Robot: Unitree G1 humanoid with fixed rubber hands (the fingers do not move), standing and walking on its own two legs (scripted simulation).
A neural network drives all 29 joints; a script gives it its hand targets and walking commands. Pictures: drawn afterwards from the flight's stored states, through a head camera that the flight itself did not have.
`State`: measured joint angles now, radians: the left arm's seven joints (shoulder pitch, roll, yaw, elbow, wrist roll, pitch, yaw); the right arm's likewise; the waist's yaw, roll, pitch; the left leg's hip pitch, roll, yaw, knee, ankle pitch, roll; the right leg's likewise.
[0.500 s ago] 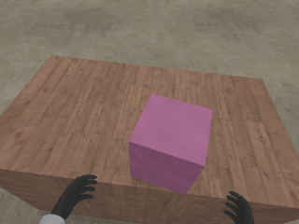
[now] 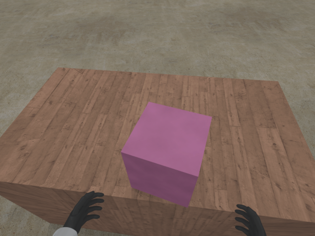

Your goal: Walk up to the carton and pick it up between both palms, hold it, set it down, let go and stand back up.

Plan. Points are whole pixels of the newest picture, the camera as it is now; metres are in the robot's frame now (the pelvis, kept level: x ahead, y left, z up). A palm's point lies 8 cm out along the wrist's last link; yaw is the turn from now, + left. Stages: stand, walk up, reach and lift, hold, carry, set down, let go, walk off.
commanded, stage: set down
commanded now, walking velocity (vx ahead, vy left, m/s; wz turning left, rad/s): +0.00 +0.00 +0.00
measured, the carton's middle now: (168, 155) +0.35 +0.00 -0.03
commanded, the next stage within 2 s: let go in 1.18 s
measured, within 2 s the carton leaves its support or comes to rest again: neither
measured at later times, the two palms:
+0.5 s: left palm (80, 225) +0.16 +0.22 -0.06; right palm out of the picture +0.13 -0.22 -0.07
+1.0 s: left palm (80, 234) +0.14 +0.22 -0.07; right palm out of the picture +0.13 -0.23 -0.07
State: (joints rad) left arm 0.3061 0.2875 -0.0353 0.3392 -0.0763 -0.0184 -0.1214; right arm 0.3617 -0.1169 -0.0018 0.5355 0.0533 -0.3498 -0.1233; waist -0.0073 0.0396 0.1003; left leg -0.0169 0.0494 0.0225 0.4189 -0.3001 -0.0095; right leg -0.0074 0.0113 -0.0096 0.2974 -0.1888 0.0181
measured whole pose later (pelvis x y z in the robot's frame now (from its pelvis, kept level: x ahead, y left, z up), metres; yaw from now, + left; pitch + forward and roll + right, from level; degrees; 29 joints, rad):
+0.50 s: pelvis +0.00 -0.01 +0.00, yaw +1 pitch -5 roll -1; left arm 0.25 0.25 0.01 0.44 -0.03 0.03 -0.09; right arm 0.31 -0.14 0.02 0.61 -0.01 -0.30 -0.08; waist -0.02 0.01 0.11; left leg -0.02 0.05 0.00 0.38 -0.28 -0.03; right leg -0.02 0.01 -0.03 0.30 -0.20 0.00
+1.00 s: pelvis -0.01 -0.01 +0.00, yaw -1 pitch -7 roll -1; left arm 0.23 0.19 0.03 0.45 0.01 0.14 -0.02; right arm 0.23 -0.16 -0.02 0.64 -0.02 -0.21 0.00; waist 0.00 0.01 0.11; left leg 0.02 0.04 0.04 0.36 -0.25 -0.01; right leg -0.02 0.00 0.01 0.32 -0.18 0.01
